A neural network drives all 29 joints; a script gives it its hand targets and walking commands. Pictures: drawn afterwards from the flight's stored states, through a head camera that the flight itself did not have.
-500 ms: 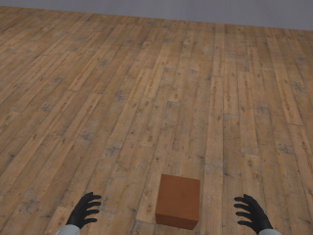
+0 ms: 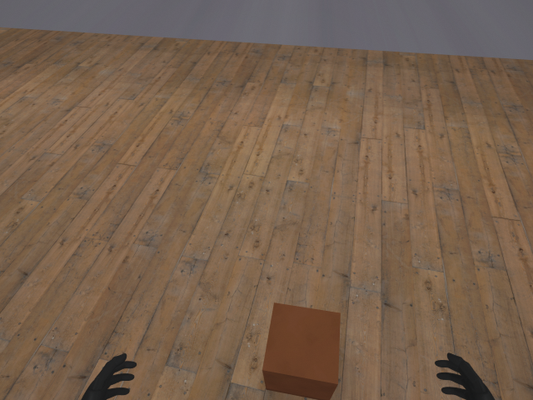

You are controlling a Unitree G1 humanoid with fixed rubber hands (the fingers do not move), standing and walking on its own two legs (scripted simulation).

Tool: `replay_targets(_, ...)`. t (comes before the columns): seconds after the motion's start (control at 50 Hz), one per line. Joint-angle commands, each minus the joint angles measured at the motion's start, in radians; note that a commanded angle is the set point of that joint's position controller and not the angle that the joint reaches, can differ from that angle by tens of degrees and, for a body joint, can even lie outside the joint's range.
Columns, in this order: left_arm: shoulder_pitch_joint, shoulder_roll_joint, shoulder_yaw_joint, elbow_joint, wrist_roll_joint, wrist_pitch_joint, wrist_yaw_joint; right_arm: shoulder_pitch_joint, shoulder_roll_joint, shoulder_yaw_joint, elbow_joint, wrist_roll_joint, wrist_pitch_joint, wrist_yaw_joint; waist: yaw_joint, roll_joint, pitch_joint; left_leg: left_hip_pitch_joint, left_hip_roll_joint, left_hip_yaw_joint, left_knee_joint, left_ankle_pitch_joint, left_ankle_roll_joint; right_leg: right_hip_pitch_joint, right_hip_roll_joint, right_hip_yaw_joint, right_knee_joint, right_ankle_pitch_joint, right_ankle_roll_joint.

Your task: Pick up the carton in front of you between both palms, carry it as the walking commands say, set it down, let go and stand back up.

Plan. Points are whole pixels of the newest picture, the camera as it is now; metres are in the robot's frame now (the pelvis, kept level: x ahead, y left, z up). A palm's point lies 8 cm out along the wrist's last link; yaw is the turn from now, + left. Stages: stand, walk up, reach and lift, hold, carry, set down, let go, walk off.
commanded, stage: stand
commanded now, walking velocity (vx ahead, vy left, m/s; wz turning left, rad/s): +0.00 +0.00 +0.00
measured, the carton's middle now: (301, 352) +0.38 -0.05 -0.64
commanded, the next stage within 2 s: none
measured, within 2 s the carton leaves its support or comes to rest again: neither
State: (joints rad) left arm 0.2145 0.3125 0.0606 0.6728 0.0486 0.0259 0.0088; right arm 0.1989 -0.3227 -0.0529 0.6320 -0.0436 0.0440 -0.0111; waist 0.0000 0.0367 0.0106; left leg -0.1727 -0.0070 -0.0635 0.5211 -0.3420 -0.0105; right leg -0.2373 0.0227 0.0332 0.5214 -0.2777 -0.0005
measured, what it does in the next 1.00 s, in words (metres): stands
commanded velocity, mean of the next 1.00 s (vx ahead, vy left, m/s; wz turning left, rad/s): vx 0.00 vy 0.00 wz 0.00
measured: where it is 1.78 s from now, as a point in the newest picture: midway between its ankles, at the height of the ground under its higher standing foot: outside the picture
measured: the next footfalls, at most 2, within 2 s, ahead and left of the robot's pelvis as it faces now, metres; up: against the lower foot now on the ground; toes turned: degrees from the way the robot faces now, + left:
none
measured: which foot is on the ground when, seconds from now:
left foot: down 0.00-1.00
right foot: down 0.00-1.00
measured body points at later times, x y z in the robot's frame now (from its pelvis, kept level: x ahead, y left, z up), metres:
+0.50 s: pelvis +0.01 -0.01 +0.00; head +0.01 -0.02 +0.45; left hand +0.13 +0.29 -0.09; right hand +0.14 -0.30 -0.11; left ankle -0.04 +0.13 -0.73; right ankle +0.00 -0.12 -0.73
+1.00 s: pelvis -0.01 -0.01 +0.01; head -0.01 -0.02 +0.46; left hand +0.09 +0.31 -0.10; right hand +0.10 -0.31 -0.11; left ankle -0.04 +0.13 -0.73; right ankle +0.00 -0.12 -0.73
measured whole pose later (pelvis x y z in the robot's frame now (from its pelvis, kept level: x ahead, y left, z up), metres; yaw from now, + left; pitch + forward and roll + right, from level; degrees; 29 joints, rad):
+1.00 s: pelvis -0.01 -0.01 +0.01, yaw +1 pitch -2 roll +0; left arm 0.14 0.36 0.03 0.97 0.02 0.00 0.01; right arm 0.17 -0.38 0.00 0.94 -0.03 -0.01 -0.02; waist 0.01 0.02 0.02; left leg -0.09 0.00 -0.08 0.38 -0.26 -0.02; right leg -0.16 0.02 0.02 0.40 -0.21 -0.01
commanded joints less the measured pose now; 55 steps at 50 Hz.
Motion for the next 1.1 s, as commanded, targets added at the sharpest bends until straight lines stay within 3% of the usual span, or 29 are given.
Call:
replay_targets(0.0, -0.046, 0.131, 0.031, -0.046, -0.003, -0.027, 0.006, -0.049, -0.123, -0.024, -0.041, 0.001, -0.036, -0.005, -0.001, -0.046, -0.063, -0.006, 0.056, -0.040, -0.073, 0.225, 0.007, 0.031, -0.077, 0.052, -0.082, 0.207, -0.011)
replay_targets(0.34, -0.060, 0.179, 0.020, 0.081, -0.016, -0.036, 0.016, -0.027, -0.169, 0.002, 0.093, 0.009, -0.052, -0.020, 0.004, -0.033, -0.055, 0.020, 0.071, -0.051, -0.091, 0.350, 0.011, 0.110, -0.097, 0.065, -0.088, 0.338, -0.018)
replay_targets(1.08, -0.120, 0.226, -0.001, 0.274, -0.029, -0.041, 0.002, -0.062, -0.218, 0.023, 0.280, 0.020, -0.067, -0.013, 0.010, -0.032, -0.002, 0.019, 0.096, -0.077, -0.210, 0.220, 0.023, 0.121, -0.115, 0.094, -0.192, 0.180, -0.023)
